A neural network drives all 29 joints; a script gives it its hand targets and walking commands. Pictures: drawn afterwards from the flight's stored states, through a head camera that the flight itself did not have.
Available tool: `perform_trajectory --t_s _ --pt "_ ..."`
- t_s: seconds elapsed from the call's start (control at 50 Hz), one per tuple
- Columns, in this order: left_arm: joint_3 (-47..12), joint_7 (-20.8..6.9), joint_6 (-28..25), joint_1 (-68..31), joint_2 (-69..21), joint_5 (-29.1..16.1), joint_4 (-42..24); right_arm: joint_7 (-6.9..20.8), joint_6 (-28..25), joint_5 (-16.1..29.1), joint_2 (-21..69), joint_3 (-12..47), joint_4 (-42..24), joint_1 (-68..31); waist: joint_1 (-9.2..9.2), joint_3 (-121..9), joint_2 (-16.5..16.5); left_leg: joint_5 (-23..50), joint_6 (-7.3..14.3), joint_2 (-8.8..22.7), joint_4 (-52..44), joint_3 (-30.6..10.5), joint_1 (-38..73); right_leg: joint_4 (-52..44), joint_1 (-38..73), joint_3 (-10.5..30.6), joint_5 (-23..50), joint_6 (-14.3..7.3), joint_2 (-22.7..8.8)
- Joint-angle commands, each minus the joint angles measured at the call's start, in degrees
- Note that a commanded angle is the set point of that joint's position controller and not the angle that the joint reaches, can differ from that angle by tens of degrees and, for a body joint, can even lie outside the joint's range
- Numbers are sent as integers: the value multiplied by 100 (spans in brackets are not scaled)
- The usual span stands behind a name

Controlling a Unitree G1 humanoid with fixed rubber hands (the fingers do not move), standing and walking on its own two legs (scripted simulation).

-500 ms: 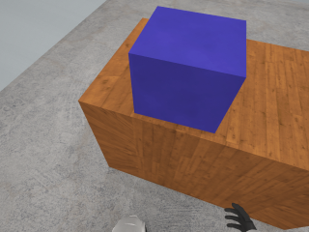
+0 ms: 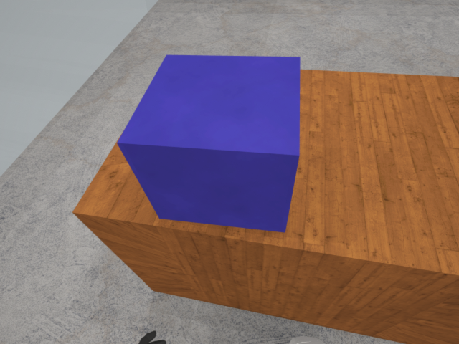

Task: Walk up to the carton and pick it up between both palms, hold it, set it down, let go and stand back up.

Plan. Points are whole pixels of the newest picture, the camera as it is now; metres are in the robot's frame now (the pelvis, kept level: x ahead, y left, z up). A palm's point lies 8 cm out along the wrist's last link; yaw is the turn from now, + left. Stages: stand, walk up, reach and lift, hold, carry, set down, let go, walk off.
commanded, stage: walk up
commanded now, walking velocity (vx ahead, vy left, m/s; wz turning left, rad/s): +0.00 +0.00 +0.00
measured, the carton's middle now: (225, 142) +0.49 +0.01 +0.04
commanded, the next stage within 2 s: none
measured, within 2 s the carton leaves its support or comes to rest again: neither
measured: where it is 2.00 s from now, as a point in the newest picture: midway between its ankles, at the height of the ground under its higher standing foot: outside the picture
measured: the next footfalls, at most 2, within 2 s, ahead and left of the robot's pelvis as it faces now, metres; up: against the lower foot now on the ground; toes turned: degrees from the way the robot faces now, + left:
left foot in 0.68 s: +0.05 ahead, +0.25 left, +0.00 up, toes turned -12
right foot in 1.10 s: -0.02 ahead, +0.01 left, +0.00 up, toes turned -9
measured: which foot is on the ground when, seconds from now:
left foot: down 0.00-0.42, up 0.44-0.66, down 0.68-1.00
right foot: down 0.00-0.70, up 0.72-1.00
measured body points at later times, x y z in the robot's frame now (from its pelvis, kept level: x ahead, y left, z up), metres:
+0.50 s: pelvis +0.02 +0.00 +0.00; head +0.04 -0.01 +0.45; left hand +0.01 +0.24 -0.15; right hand +0.04 -0.25 -0.16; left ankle -0.04 +0.13 -0.70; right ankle +0.05 -0.13 -0.74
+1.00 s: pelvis +0.02 +0.12 +0.00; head +0.04 +0.16 +0.45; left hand +0.13 +0.35 -0.17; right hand +0.02 -0.11 -0.13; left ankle +0.03 +0.19 -0.74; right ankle -0.05 +0.00 -0.70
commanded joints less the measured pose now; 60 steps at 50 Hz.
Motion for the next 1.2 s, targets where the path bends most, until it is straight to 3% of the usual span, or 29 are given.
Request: perform_trajectory --t_s 0.0,0.1,0.24,0.32,0.38,0.4,0.42,0.44,0.5,0.52,0.54,0.62,0.64,0.66,0.68,0.7,0.72,0.74,0.78,0.82,0.86,0.9,0.96,1.0,1.04,1.08,1.1,1.12,1.18 --pt "205 35 -130 285 893 -66 -106 -22 -96 -18 -583 -73 -72 375 236 -318 -549 816 79 288 -936 -473 12 -1186 463 718 585 -253 -514" --pt "230 9 -204 561 820 -28 179 -91 -142 18 -464 -72 62 299 274 -459 -500 988 59 368 -1137 -437 214 -942 904 572 1631 -265 -449" --pt "227 28 -196 704 815 8 378 -119 -85 11 -311 -73 130 164 238 -146 -23 761 29 315 -1170 -333 194 -1103 681 575 1058 -209 -394" --pt "178 26 -174 875 711 27 480 -125 -80 32 -315 -54 188 245 273 17 -321 724 53 342 -1196 -360 222 -1161 571 552 919 -195 -368" --pt "157 23 -156 979 829 -13 510 -140 -78 30 -411 -85 117 121 380 110 -148 558 75 292 -1131 -325 283 -1187 486 534 834 -115 -372" --pt "408 85 -131 1570 1440 146 391 -186 94 -11 -1302 -411 130 -35 817 53 145 -714 -90 -213 285 304 -449 -1305 697 1985 943 -465 -1369" --pt "633 212 -48 2240 2020 212 622 -102 210 -163 -1239 -426 7 -191 1060 173 -391 -1694 -137 -321 1548 76 -1515 -1505 1199 3224 648 -909 -2135" --pt "697 294 -26 2369 2188 214 673 -29 273 -265 -872 -356 -78 -47 934 213 -580 -1649 -129 -101 2518 -589 -1952 -1611 1120 3575 747 -1076 -2490" --pt "615 284 16 1583 1644 188 407 36 193 -168 -455 -264 -432 -247 606 38 -1423 -698 -181 149 3004 -1090 -1961 -1626 390 2693 102 -981 -1897" --pt "569 257 23 1371 1361 191 318 43 171 -175 -594 -277 -486 -255 593 -138 -1439 -612 -168 200 2850 -1124 -1791 -1595 269 2410 -29 -881 -1760" --pt "540 239 22 1172 1308 215 207 53 180 -168 -569 -261 -507 -196 546 -272 -1499 -652 -194 144 2477 -977 -1484 -1546 86 2066 -86 -788 -1578" --pt "682 117 76 935 1623 235 0 -24 203 -6 -580 -250 -536 397 400 -401 -2265 -730 -187 -80 495 -433 -254 -1264 -461 1662 448 -689 -1319" --pt "704 83 114 745 1611 240 -79 -45 168 33 -695 -300 -442 742 205 -439 -2104 -98 -104 -218 -148 -272 350 -979 -847 1394 478 -569 -1127" --pt "730 54 138 802 1521 229 -155 -35 119 43 -910 -353 -376 1035 86 -573 -1453 357 -49 -238 -587 -396 1001 -551 -1322 1172 -189 -355 -811" --pt "627 20 157 1072 1070 192 -225 -21 75 -35 -1389 -449 -472 1032 91 -702 364 -568 77 764 -1663 -1466 967 672 -1745 412 -1632 -46 -20" --pt "503 124 231 720 789 90 -483 -5 102 -71 -1870 -513 -681 734 -93 -549 2200 -1524 628 1696 -2170 -2686 -275 2093 -1819 37 -2456 118 439" --pt "501 165 291 621 906 94 -571 -22 110 -137 -1492 -388 -756 350 96 -108 2038 -1964 843 1493 -2323 -2594 -942 2963 -1682 444 -2325 -40 217" --pt "517 109 287 629 1013 94 -523 -70 89 -188 -1147 -259 -834 79 299 57 1098 -1289 886 1383 -2176 -2328 -1028 3523 -1659 576 -2016 -106 153" --pt "489 -7 221 1032 799 123 -298 -172 -6 -114 -836 -123 -949 -282 674 -61 221 743 913 1180 -1776 -1664 -705 3740 -1535 616 -1371 -122 -50" --pt "482 12 243 1553 890 119 46 -150 -225 -56 -847 -103 -1025 -216 662 -384 -35 2908 914 1452 -1269 -1752 -18 3439 -1352 738 -1192 -15 18" --pt "421 42 289 1408 939 46 -7 -127 -339 11 -747 -44 -873 13 570 -612 558 3492 847 1322 -1088 -1612 259 2846 -1026 910 -1175 17 4" --pt "359 52 327 1014 939 6 -104 -135 -370 11 -567 10 -757 119 458 -389 971 3520 879 1223 -1029 -1559 456 2295 -1022 923 -1259 28 73" --pt "324 78 335 631 946 -10 -223 -151 -320 -43 -616 3 -653 379 226 -443 799 3468 1120 1406 -955 -1858 939 1226 -909 768 -1721 42 160" --pt "316 86 315 564 980 -53 -259 -143 -300 -47 -759 -33 -643 367 214 -524 1018 3189 1150 1437 -1029 -1992 726 733 -444 734 -1623 26 178" --pt "327 74 275 660 1037 -54 -193 -161 -274 -46 -927 -107 -650 174 337 -480 886 2448 1063 1434 -1131 -1861 390 131 14 623 -1053 -27 167" --pt "325 58 197 879 1088 -41 -97 -170 -244 20 -887 -152 -690 155 424 -569 395 2033 757 1157 -1018 -1451 -44 -703 843 669 95 -131 80" --pt "326 43 160 917 1137 -22 -54 -141 -233 66 -611 -127 -632 277 376 -647 54 1218 551 848 -1136 -1175 -464 -743 1303 877 289 -241 -126" --pt "302 24 136 722 1099 -13 39 -122 -233 104 -419 -94 -585 278 283 -458 -585 728 455 447 -1231 -839 -411 -751 1115 1086 554 -300 -264" --pt "145 48 33 670 631 6 171 -56 -233 61 -379 -56 -449 120 277 -88 -627 903 491 276 -1129 -783 33 -1215 802 1010 672 -213 -334"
